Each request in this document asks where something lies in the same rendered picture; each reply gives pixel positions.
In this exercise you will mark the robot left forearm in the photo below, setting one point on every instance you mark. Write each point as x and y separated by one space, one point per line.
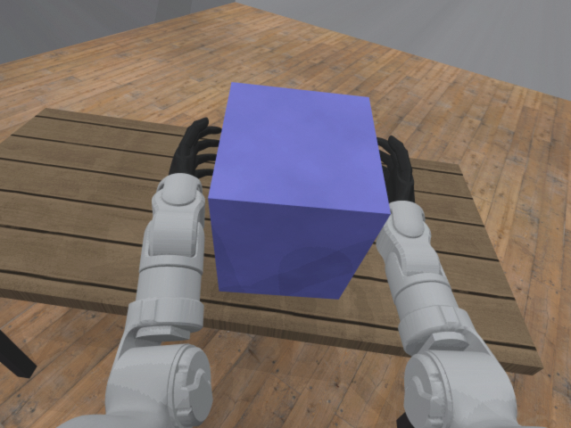
167 306

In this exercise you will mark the table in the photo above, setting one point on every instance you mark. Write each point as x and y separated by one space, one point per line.
76 195

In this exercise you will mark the right robot upper arm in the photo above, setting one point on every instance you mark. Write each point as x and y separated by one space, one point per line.
458 389

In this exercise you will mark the robot left hand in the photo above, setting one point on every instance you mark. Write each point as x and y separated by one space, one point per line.
185 159

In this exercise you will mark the robot right hand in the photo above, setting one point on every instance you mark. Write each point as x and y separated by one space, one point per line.
398 177

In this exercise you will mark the robot right forearm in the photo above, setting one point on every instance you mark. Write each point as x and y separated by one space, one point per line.
430 316

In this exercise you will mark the carton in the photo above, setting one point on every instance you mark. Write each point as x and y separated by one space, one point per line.
297 194

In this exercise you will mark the left robot upper arm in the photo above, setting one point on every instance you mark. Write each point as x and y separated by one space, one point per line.
166 386

